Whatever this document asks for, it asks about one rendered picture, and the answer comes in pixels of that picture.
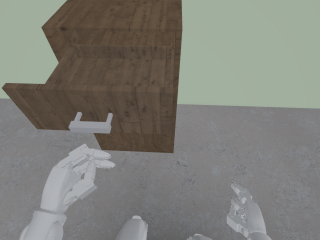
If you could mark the robot right hand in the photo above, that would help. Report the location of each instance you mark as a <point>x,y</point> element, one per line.
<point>249,219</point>

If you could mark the drawer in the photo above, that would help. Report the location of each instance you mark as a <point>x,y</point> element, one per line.
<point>133,82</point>

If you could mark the handle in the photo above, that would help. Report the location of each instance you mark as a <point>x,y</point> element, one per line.
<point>90,126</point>

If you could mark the cabinet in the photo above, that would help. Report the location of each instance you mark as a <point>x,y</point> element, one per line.
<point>122,23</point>

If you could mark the robot left hand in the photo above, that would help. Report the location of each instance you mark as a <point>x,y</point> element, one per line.
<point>56,194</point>

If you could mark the left robot thigh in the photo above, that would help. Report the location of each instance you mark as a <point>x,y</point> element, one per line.
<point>133,229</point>

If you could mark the robot left shin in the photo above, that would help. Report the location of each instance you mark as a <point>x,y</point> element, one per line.
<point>136,217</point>

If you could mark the left robot forearm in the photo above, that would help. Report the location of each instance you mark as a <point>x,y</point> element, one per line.
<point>45,225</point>

